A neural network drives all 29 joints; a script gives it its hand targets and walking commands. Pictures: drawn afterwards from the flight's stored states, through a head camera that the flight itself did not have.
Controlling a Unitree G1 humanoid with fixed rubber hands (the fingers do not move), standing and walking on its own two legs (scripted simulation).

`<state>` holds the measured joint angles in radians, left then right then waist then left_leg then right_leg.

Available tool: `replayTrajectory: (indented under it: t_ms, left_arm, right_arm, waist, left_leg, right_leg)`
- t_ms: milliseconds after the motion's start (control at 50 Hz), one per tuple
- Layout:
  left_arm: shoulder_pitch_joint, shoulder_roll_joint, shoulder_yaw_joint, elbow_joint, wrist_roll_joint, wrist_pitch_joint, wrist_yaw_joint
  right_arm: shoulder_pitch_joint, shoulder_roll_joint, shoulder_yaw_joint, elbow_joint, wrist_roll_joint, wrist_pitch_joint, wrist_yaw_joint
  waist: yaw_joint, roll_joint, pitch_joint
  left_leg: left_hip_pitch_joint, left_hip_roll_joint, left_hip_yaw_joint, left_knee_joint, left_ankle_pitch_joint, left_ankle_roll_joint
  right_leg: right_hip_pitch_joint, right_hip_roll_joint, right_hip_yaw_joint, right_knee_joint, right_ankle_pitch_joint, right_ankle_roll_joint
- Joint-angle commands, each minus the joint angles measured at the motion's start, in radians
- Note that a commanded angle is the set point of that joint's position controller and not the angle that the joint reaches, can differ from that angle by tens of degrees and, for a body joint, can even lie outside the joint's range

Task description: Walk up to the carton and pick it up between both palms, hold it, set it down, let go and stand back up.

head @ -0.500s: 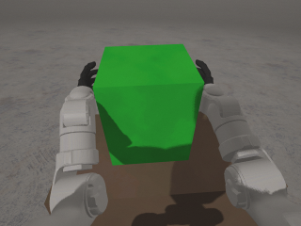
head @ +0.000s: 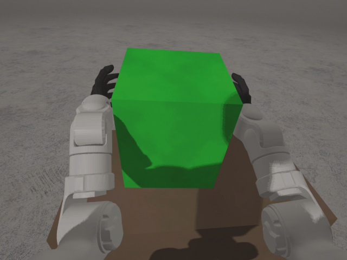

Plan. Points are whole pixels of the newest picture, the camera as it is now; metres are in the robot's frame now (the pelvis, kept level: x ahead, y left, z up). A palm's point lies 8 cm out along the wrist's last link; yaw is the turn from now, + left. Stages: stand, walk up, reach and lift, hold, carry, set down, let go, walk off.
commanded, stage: hold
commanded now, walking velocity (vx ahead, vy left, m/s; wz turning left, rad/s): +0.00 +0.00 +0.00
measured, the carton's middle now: (171, 120) +0.37 +0.01 +0.21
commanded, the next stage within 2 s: none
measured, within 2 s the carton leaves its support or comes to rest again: neither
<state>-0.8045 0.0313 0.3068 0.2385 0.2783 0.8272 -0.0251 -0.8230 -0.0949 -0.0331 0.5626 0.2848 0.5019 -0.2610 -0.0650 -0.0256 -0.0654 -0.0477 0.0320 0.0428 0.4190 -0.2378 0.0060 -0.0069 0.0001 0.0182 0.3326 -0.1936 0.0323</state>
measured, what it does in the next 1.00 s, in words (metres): stands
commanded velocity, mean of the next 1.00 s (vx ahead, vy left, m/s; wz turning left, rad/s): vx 0.00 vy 0.00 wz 0.00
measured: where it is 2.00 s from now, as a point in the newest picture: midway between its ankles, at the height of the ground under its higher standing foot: outside the picture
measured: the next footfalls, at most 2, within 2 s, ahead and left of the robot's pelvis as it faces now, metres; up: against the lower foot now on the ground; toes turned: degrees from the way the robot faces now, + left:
none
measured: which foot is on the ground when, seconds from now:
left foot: down 0.00-1.00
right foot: down 0.00-1.00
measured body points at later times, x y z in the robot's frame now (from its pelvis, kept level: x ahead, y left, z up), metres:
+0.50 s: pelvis -0.02 +0.00 +0.00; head -0.12 +0.02 +0.44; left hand +0.35 +0.17 +0.26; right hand +0.36 -0.13 +0.27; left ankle +0.00 +0.11 -0.74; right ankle +0.00 -0.14 -0.74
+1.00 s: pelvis +0.00 +0.00 +0.00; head -0.08 +0.02 +0.44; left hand +0.37 +0.16 +0.26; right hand +0.38 -0.14 +0.25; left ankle +0.00 +0.11 -0.74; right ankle +0.00 -0.14 -0.74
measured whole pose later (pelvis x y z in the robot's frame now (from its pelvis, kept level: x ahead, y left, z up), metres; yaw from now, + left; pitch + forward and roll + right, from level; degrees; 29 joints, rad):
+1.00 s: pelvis +0.00 +0.00 +0.00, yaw +0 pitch -8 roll -1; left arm -0.80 0.03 0.30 0.25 0.28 0.83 -0.03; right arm -0.82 -0.10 -0.03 0.57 0.29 0.50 -0.26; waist -0.06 -0.03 -0.07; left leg -0.05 0.03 0.04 0.42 -0.24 0.01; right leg -0.01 0.00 0.02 0.33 -0.19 0.03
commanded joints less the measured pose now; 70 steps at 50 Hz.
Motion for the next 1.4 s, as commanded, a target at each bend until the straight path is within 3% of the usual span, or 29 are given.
replayTrajectory:
  t_ms: [0,20,80,140,160,220,240,320,360,440,480,520,540,580,660,700,760,800,840,940,1000,1100,1160,1200,1280,1320,1340,1360,1380]
  left_arm:
    - [-0.484,-0.538,-0.382,-0.167,-0.108,0.006,-0.169]
    - [-0.515,-0.517,-0.350,-0.156,-0.074,0.018,-0.183]
    - [-0.566,-0.532,-0.400,-0.173,-0.119,0.014,-0.185]
    - [-0.636,-0.554,-0.372,-0.114,-0.126,-0.009,-0.175]
    - [-0.672,-0.570,-0.402,-0.114,-0.137,-0.017,-0.170]
    - [-0.684,-0.568,-0.348,-0.074,-0.098,-0.021,-0.171]
    - [-0.685,-0.548,-0.321,0.021,-0.080,-0.015,-0.174]
    - [-0.807,-0.555,-0.359,0.022,-0.136,-0.057,-0.168]
    - [-0.824,-0.559,-0.334,0.060,-0.118,-0.075,-0.168]
    - [-0.787,-0.563,-0.311,0.153,-0.087,-0.076,-0.174]
    - [-0.806,-0.555,-0.290,0.163,-0.099,-0.097,-0.164]
    - [-0.818,-0.551,-0.311,0.142,-0.111,-0.105,-0.169]
    - [-0.845,-0.606,-0.371,0.065,-0.159,-0.117,-0.159]
    - [-0.830,-0.620,-0.405,0.065,-0.183,-0.124,-0.142]
    - [-0.772,-0.587,-0.340,0.081,-0.123,-0.110,-0.139]
    - [-0.812,-0.612,-0.384,0.033,-0.152,-0.112,-0.135]
    - [-0.745,-0.623,-0.446,-0.084,-0.197,-0.109,-0.133]
    - [-0.674,-0.577,-0.388,-0.024,-0.151,-0.085,-0.144]
    - [-0.668,-0.608,-0.427,-0.111,-0.138,-0.076,-0.147]
    - [-0.604,-0.576,-0.416,-0.168,-0.143,-0.045,-0.149]
    - [-0.608,-0.565,-0.410,-0.137,-0.123,-0.020,-0.146]
    - [-0.593,-0.551,-0.375,-0.119,-0.126,-0.012,-0.173]
    - [-0.677,-0.588,-0.407,-0.058,-0.138,-0.025,-0.168]
    - [-0.702,-0.574,-0.357,-0.037,-0.109,-0.033,-0.166]
    - [-0.677,-0.579,-0.347,0.052,-0.081,-0.030,-0.175]
    - [-0.720,-0.560,-0.309,0.106,-0.089,-0.045,-0.178]
    - [-0.747,-0.539,-0.302,0.081,-0.079,-0.055,-0.180]
    - [-0.768,-0.579,-0.334,0.068,-0.100,-0.066,-0.176]
    - [-0.786,-0.578,-0.346,0.021,-0.131,-0.076,-0.166]
  right_arm:
    - [-0.724,0.534,0.417,-0.417,0.209,0.010,0.091]
    - [-0.730,0.507,0.384,-0.328,0.185,0.025,0.090]
    - [-0.777,0.507,0.377,-0.404,0.188,0.020,0.111]
    - [-0.870,0.554,0.348,-0.390,0.150,0.012,0.122]
    - [-0.862,0.558,0.325,-0.320,0.137,0.009,0.130]
    - [-0.894,0.589,0.336,-0.258,0.132,0.001,0.144]
    - [-0.898,0.552,0.297,-0.195,0.088,0.007,0.155]
    - [-0.925,0.590,0.229,-0.138,0.048,-0.024,0.176]
    - [-0.955,0.589,0.204,-0.096,0.032,-0.038,0.196]
    - [-0.868,0.550,0.135,0.034,0.006,-0.041,0.205]
    - [-0.935,0.582,0.172,-0.011,0.023,-0.063,0.208]
    - [-0.913,0.592,0.176,0.028,0.031,-0.058,0.206]
    - [-0.900,0.607,0.176,-0.009,0.035,-0.075,0.199]
    - [-1.000,0.608,0.241,-0.141,0.061,-0.094,0.188]
    - [-0.893,0.598,0.239,-0.020,0.081,-0.068,0.180]
    - [-0.913,0.613,0.247,-0.082,0.086,-0.075,0.176]
    - [-0.892,0.612,0.312,-0.227,0.137,-0.077,0.155]
    - [-0.840,0.585,0.333,-0.206,0.152,-0.047,0.133]
    - [-0.813,0.580,0.336,-0.220,0.165,-0.043,0.129]
    - [-0.865,0.580,0.416,-0.428,0.216,-0.028,0.116]
    - [-0.826,0.544,0.376,-0.338,0.200,-0.001,0.119]
    - [-0.820,0.549,0.366,-0.333,0.161,0.004,0.123]
    - [-0.906,0.546,0.315,-0.292,0.141,-0.014,0.145]
    - [-0.878,0.557,0.287,-0.219,0.113,-0.010,0.156]
    - [-0.921,0.525,0.260,-0.181,0.078,-0.021,0.169]
    - [-0.919,0.552,0.224,-0.100,0.046,-0.025,0.184]
    - [-0.918,0.570,0.231,-0.090,0.053,-0.028,0.189]
    - [-0.932,0.568,0.219,-0.112,0.049,-0.043,0.189]
    - [-0.922,0.617,0.255,-0.125,0.082,-0.043,0.191]
  waist:
    - [-0.020,0.021,-0.308]
    - [-0.028,0.044,-0.236]
    - [-0.036,0.044,-0.282]
    - [0.000,0.033,-0.294]
    - [-0.023,0.067,-0.250]
    - [0.021,0.043,-0.242]
    - [0.009,0.049,-0.152]
    - [-0.038,0.034,-0.209]
    - [-0.010,0.046,-0.197]
    - [-0.032,0.087,-0.120]
    - [-0.001,0.043,-0.178]
    - [-0.013,0.068,-0.171]
    - [-0.052,0.096,-0.264]
    - [-0.014,0.056,-0.306]
    - [-0.008,0.065,-0.222]
    - [-0.028,0.075,-0.264]
    - [-0.035,0.059,-0.407]
    - [-0.026,0.047,-0.306]
    - [-0.030,0.080,-0.341]
    - [-0.002,0.030,-0.418]
    - [-0.012,0.081,-0.280]
    - [-0.004,0.005,-0.264]
    - [-0.016,0.094,-0.234]
    - [-0.009,0.046,-0.237]
    - [-0.010,0.083,-0.170]
    - [-0.007,0.049,-0.113]
    - [0.012,0.034,-0.173]
    - [-0.022,0.044,-0.209]
    - [-0.001,0.040,-0.265]
  left_leg:
    - [0.130,-0.074,-0.031,-0.048,0.556,-0.061]
    - [0.112,-0.072,-0.028,-0.069,0.499,-0.063]
    - [0.110,-0.064,-0.041,-0.086,0.425,-0.062]
    - [0.041,-0.069,-0.024,-0.106,0.342,-0.047]
    - [0.012,-0.065,-0.030,-0.119,0.289,-0.060]
    - [0.007,-0.057,-0.015,-0.155,0.228,-0.040]
    - [-0.041,-0.045,-0.018,-0.189,0.102,-0.029]
    - [-0.098,-0.047,-0.023,-0.214,0.002,-0.021]
    - [-0.135,-0.035,-0.021,-0.242,-0.046,-0.008]
    - [-0.185,-0.020,-0.044,-0.271,-0.137,-0.022]
    - [-0.173,-0.037,-0.027,-0.235,-0.076,-0.006]
    - [-0.186,-0.040,-0.025,-0.222,-0.044,-0.023]
    - [-0.121,-0.040,-0.029,-0.197,0.021,-0.046]
    - [-0.081,-0.037,-0.033,-0.156,0.118,-0.050]
    - [-0.069,-0.042,-0.040,-0.172,0.129,-0.042]
    - [-0.041,-0.056,-0.031,-0.133,0.182,-0.059]
    - [0.081,-0.055,-0.040,-0.060,0.449,-0.078]
    - [0.063,-0.069,-0.026,-0.062,0.455,-0.063]
    - [0.095,-0.060,-0.035,-0.056,0.496,-0.087]
    - [0.119,-0.075,-0.033,-0.036,0.594,-0.059]
    - [0.111,-0.064,-0.038,-0.063,0.503,-0.073]
    - [0.080,-0.060,-0.030,-0.095,0.409,-0.049]
    - [-0.003,-0.048,-0.030,-0.152,0.259,-0.070]
    - [-0.013,-0.055,-0.023,-0.159,0.225,-0.053]
    - [-0.088,-0.037,-0.030,-0.210,0.082,-0.045]
    - [-0.137,-0.035,-0.024,-0.239,-0.016,-0.022]
    - [-0.131,-0.040,-0.017,-0.234,-0.004,-0.010]
    - [-0.124,-0.033,-0.033,-0.231,0.005,-0.025]
    - [-0.098,-0.049,-0.021,-0.201,0.069,-0.022]
  right_leg:
    - [0.206,0.097,-0.046,-0.048,0.445,0.023]
    - [0.162,0.085,-0.047,-0.064,0.380,0.019]
    - [0.139,0.094,-0.045,-0.067,0.255,0.001]
    - [0.136,0.092,-0.050,-0.070,0.180,0.001]
    - [0.099,0.086,-0.046,-0.076,0.133,-0.007]
    - [0.097,0.091,-0.055,-0.074,0.080,-0.010]
    - [0.057,0.085,-0.057,-0.088,-0.021,-0.013]
    - [0.065,0.082,-0.073,-0.066,-0.024,-0.011]
    - [0.065,0.090,-0.069,-0.060,-0.063,-0.009]
    - [0.089,0.088,-0.068,-0.049,-0.047,-0.013]
    - [0.076,0.089,-0.057,-0.051,-0.030,-0.003]
    - [0.076,0.087,-0.062,-0.057,-0.016,-0.011]
    - [0.097,0.083,-0.053,-0.057,0.047,-0.016]
    - [0.061,0.089,-0.051,-0.064,0.069,-0.015]
    - [0.083,0.087,-0.045,-0.071,0.063,-0.008]
    - [0.062,0.083,-0.041,-0.079,0.084,-0.013]
    - [0.114,0.099,-0.048,-0.059,0.271,-0.006]
    - [0.122,0.094,-0.038,-0.077,0.287,0.009]
    - [0.132,0.102,-0.049,-0.063,0.296,-0.002]
    - [0.198,0.111,-0.049,-0.051,0.400,0.013]
    - [0.106,0.101,-0.045,-0.067,0.278,0.002]
    - [0.129,0.099,-0.047,-0.072,0.235,0.004]
    - [0.104,0.093,-0.046,-0.075,0.087,-0.022]
    - [0.120,0.089,-0.051,-0.067,0.103,-0.018]
    - [0.122,0.098,-0.066,-0.068,0.015,-0.020]
    - [0.094,0.093,-0.069,-0.065,-0.041,-0.013]
    - [0.118,0.091,-0.065,-0.064,-0.024,-0.009]
    - [0.102,0.094,-0.069,-0.047,-0.003,-0.010]
    - [0.116,0.092,-0.062,-0.048,0.042,-0.006]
